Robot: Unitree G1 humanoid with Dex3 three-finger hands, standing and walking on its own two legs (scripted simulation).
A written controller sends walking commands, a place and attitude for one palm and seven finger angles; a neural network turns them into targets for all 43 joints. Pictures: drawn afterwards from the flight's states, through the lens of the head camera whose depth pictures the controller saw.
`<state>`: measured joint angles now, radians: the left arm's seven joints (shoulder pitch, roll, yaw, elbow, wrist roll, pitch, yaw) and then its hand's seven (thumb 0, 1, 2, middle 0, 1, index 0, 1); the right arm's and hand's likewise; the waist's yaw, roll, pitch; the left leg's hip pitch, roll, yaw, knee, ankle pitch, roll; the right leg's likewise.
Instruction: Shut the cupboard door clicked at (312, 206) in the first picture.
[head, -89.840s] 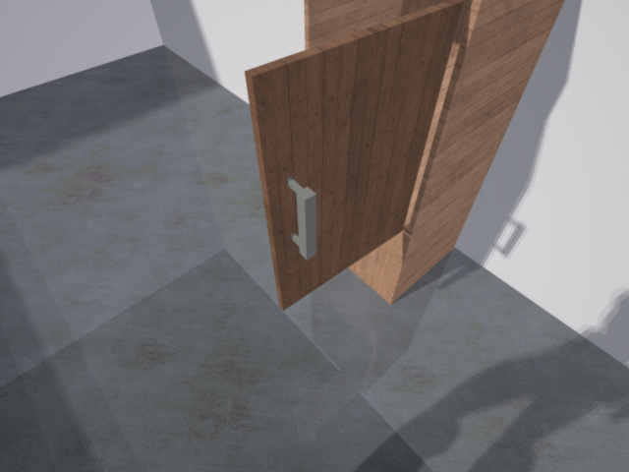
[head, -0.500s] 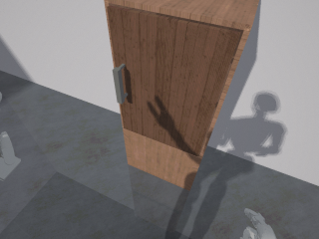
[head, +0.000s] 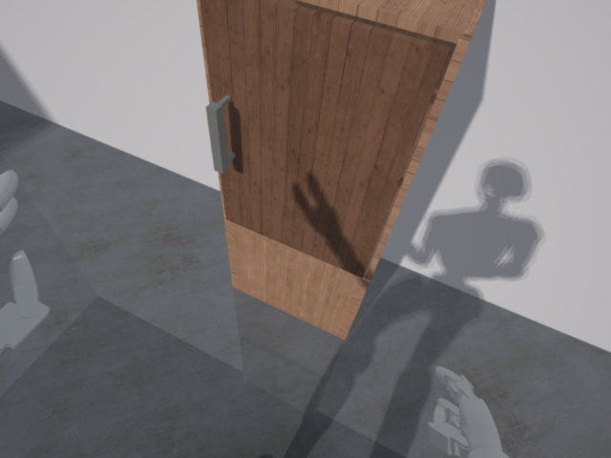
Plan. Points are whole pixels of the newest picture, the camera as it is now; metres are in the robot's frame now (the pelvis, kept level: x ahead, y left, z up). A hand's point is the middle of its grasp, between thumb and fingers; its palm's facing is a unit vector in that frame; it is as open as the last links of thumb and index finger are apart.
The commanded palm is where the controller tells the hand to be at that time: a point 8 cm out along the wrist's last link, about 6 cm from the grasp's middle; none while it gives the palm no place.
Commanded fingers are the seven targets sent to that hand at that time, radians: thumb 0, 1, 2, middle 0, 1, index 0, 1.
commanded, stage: step back with the hand held close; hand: left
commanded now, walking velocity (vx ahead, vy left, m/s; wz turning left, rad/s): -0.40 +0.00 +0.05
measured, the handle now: (223, 135) +0.72 +0.22 -0.02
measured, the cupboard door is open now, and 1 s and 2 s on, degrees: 0 0 0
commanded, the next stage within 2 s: stop stepping back and stand still in 0.38 s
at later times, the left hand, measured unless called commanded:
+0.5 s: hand out of the picture +0.06 +0.26 +0.17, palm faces +0.44 -0.76 -0.48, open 7.4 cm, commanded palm -0.01 +0.29 +0.18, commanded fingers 0.00 0.90 0.90 -0.20 -0.30 -0.20 -0.30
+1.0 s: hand out of the picture -0.04 +0.26 +0.19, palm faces +0.54 -0.73 -0.41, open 7.4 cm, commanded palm -0.10 +0.29 +0.18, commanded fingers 0.00 0.90 0.90 -0.20 -0.30 -0.20 -0.30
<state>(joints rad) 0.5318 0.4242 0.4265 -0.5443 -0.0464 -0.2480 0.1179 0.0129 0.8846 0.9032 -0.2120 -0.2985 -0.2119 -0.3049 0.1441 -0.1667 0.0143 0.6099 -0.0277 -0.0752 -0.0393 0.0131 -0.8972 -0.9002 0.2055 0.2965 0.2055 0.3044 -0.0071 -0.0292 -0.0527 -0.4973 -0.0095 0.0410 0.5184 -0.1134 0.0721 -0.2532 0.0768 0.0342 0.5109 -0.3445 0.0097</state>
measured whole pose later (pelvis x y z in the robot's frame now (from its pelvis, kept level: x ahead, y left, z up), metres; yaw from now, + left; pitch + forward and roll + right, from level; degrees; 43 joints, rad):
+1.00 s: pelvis -0.21 -0.02 +0.01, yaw +6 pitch -2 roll -1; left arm 0.52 0.44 0.43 -0.45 -0.02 -0.17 0.17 0.01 0.89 0.90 -0.21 -0.30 -0.21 -0.30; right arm 0.31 -0.16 0.01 0.62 -0.02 -0.11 -0.07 0.01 -0.90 -0.90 0.20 0.30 0.20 0.30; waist -0.06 -0.02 -0.10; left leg -0.38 0.03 0.00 0.53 -0.27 0.01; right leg -0.26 0.07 -0.08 0.66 -0.45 -0.01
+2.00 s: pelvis -0.22 +0.04 +0.00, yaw +4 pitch +0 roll +0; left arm 0.26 0.31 0.04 0.49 0.03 0.03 0.00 0.00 0.90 0.90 -0.20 -0.30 -0.20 -0.30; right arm 0.13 -0.32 0.00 0.79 -0.03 -0.02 0.01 0.01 -0.90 -0.90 0.20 0.30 0.20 0.30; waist -0.01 0.05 -0.04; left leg -0.30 0.01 0.08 0.56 -0.27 0.02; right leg -0.28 -0.03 -0.01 0.57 -0.30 0.01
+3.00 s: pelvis -0.24 +0.03 +0.01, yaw +4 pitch -2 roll +0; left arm 0.29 0.16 0.01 1.12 0.02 0.00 0.03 0.00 0.91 0.90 -0.20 -0.30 -0.20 -0.30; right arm 0.31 -0.17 -0.01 1.09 -0.02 0.00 -0.02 0.00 -0.90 -0.90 0.20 0.30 0.20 0.30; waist -0.01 0.00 0.02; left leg -0.20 0.02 0.08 0.40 -0.17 0.01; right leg -0.18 -0.01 -0.02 0.41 -0.20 0.00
